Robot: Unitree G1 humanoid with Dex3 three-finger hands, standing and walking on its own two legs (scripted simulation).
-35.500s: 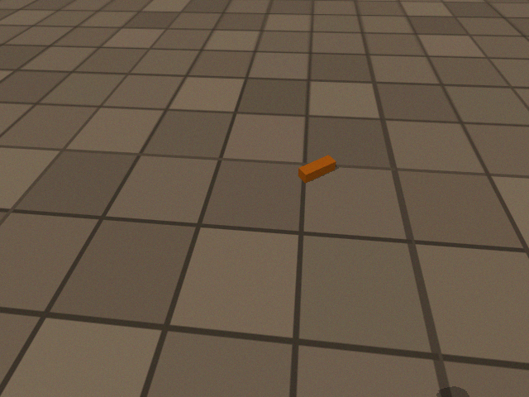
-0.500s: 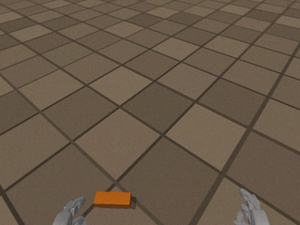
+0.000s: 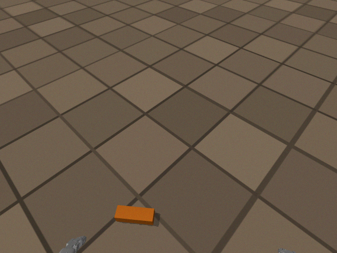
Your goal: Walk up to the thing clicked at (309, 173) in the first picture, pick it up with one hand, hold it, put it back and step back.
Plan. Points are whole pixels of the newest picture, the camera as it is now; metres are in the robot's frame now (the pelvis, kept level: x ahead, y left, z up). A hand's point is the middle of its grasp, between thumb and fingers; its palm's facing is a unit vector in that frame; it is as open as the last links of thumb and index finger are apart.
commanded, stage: stand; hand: left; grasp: from above
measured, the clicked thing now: (135, 215) +0.45 +0.24 -0.71
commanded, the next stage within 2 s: none
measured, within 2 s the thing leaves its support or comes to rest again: neither
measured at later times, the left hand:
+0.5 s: hand out of the picture +0.04 +0.25 -0.13, palm faces +0.05 -0.95 -0.32, open 7.4 cm
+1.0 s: hand out of the picture +0.05 +0.24 -0.13, palm faces +0.03 -0.94 -0.34, open 7.4 cm
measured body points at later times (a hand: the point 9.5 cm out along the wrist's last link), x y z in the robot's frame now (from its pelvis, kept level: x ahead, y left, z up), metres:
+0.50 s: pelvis +0.00 +0.01 +0.03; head -0.01 +0.01 +0.48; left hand +0.04 +0.29 -0.11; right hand +0.07 -0.26 -0.11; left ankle +0.01 +0.11 -0.71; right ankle +0.01 -0.13 -0.71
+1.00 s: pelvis +0.00 +0.00 +0.04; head -0.01 -0.01 +0.49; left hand +0.05 +0.29 -0.10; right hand +0.06 -0.29 -0.11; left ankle +0.01 +0.11 -0.71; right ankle +0.01 -0.13 -0.71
